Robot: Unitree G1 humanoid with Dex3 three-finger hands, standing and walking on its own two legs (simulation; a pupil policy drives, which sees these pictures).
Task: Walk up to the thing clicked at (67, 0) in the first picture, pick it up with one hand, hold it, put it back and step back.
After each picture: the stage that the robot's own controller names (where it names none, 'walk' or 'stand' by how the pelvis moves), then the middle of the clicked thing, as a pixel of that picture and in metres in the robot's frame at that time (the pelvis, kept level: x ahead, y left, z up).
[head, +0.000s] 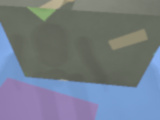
stand; out of the picture +1.01 +0.10 +0.12
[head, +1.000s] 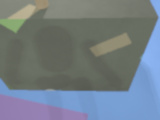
walk; out of the picture +0.88 +0.27 +0.14
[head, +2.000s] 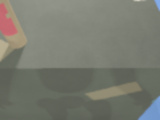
walk; (5, 17) +0.52 +0.31 +0.14
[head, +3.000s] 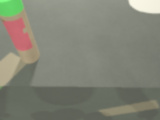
stand; (20, 31) +0.46 +0.22 +0.14
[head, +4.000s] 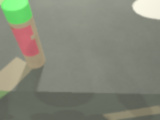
stand; (27, 37) +0.45 +0.20 +0.12
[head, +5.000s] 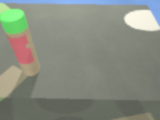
stand; (23, 46) +0.44 +0.23 +0.11
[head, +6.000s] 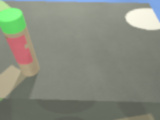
stand; (21, 46) +0.43 +0.23 +0.11
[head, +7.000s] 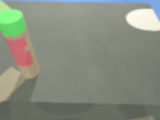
stand; (21, 48) +0.42 +0.22 +0.11
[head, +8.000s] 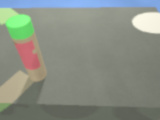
rise first; (29, 52) +0.41 +0.22 +0.12
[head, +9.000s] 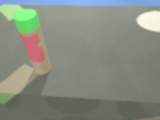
go down; (35, 45) +0.44 +0.22 +0.12
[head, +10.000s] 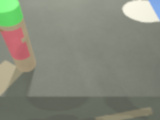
go down; (17, 40) +0.44 +0.20 +0.12
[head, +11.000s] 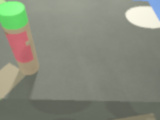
go down; (22, 43) +0.43 +0.20 +0.12
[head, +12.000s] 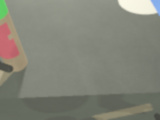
close in; (4, 37) +0.43 +0.22 +0.15
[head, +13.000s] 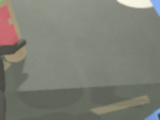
lift; (4, 24) +0.46 +0.22 +0.16
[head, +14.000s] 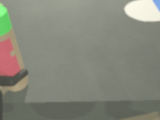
lift; (6, 54) +0.35 +0.22 +0.17
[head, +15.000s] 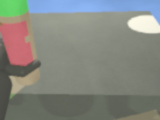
lift; (19, 42) +0.32 +0.18 +0.26
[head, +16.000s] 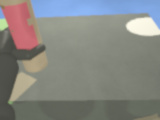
hold; (24, 28) +0.35 +0.17 +0.29
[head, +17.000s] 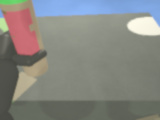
crouch; (25, 32) +0.34 +0.16 +0.28
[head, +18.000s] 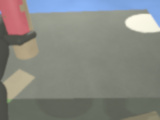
crouch; (16, 15) +0.40 +0.19 +0.29
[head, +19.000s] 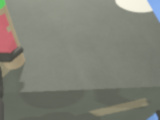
lower; (2, 32) +0.45 +0.23 +0.15
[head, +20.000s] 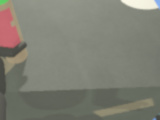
lower; (5, 26) +0.45 +0.22 +0.16
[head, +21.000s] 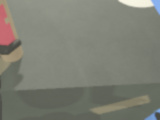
lower; (0, 24) +0.46 +0.23 +0.16
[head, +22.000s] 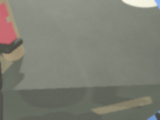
lower; (1, 22) +0.46 +0.23 +0.16
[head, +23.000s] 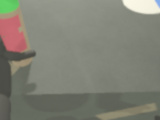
open; (13, 31) +0.44 +0.21 +0.16
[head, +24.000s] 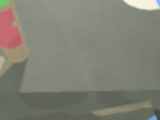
sink last; (6, 26) +0.44 +0.21 +0.16
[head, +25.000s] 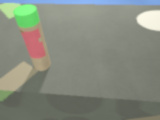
sink last; (35, 41) +0.46 +0.22 +0.13
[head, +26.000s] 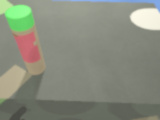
stand; (29, 44) +0.43 +0.21 +0.12
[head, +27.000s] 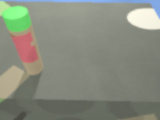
stand; (26, 45) +0.44 +0.22 +0.12
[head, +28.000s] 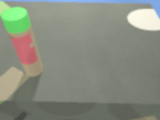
stand; (25, 46) +0.43 +0.22 +0.12
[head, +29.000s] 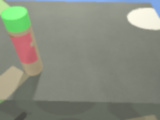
stand; (25, 45) +0.43 +0.22 +0.12
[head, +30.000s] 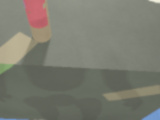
walk; (36, 8) +0.52 +0.16 +0.15
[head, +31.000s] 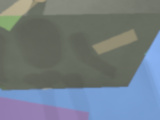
walk; out of the picture +0.81 +0.24 +0.15
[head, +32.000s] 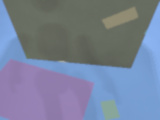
stand; out of the picture +1.19 +0.15 +0.14
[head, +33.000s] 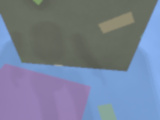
stand; out of the picture +1.16 +0.15 +0.12
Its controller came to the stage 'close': yes
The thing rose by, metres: 0.22
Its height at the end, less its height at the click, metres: +0.00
